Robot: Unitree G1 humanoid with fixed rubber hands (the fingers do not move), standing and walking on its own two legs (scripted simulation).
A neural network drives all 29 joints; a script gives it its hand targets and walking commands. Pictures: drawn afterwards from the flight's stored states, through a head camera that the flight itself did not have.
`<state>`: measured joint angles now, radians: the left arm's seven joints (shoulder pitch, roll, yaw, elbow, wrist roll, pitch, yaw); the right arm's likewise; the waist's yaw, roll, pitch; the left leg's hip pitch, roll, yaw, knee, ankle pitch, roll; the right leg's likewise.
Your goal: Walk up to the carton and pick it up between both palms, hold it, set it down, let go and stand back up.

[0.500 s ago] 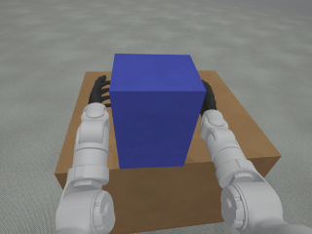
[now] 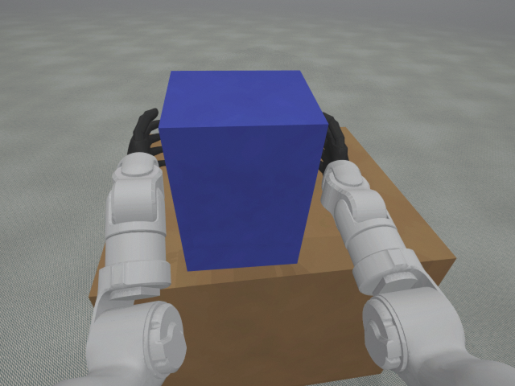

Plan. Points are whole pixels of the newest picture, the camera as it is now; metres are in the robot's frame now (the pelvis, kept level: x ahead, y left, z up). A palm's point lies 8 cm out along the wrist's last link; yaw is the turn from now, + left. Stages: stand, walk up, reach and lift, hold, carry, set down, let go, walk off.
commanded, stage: reach and lift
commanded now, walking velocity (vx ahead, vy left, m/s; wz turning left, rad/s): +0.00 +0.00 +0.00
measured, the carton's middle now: (240, 176) +0.41 -0.01 +0.18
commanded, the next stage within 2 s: hold in 1.34 s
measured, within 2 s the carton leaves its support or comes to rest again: neither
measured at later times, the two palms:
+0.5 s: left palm (143, 141) +0.39 +0.13 +0.26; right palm (341, 146) +0.38 -0.15 +0.25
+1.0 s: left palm (141, 135) +0.39 +0.13 +0.27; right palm (343, 135) +0.38 -0.15 +0.27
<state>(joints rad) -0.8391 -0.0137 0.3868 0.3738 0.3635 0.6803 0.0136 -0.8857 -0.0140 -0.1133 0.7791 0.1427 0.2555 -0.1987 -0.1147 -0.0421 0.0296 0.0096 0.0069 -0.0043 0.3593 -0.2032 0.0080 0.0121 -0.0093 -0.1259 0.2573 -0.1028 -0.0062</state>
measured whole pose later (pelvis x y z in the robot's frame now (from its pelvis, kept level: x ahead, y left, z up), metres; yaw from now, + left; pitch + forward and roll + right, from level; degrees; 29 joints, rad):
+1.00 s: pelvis +0.01 +0.00 +0.00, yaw -1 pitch -9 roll -1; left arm -0.91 0.02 0.41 0.33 0.38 0.83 -0.03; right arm -0.98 -0.08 0.00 0.70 0.29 0.46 -0.28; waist -0.13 -0.02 -0.03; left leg 0.01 0.02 0.01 0.37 -0.23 0.00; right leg 0.01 0.01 -0.11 0.26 -0.12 -0.01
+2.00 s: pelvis +0.01 -0.02 +0.00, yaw +0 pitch -8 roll -1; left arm -1.03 0.09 0.43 0.44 0.38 0.91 -0.07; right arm -1.13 -0.09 -0.02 0.78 0.31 0.61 -0.31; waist -0.10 0.00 -0.11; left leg -0.02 0.03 -0.01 0.37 -0.21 -0.01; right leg -0.02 0.01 -0.13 0.27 -0.12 -0.03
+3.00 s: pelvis +0.00 -0.01 +0.00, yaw +0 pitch -7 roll -1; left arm -1.03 0.09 0.42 0.45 0.36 0.90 -0.06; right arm -1.14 -0.10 -0.02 0.77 0.31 0.63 -0.32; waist -0.10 0.01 -0.12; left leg -0.05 0.03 -0.02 0.39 -0.22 -0.01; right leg -0.04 0.01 -0.13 0.28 -0.11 -0.03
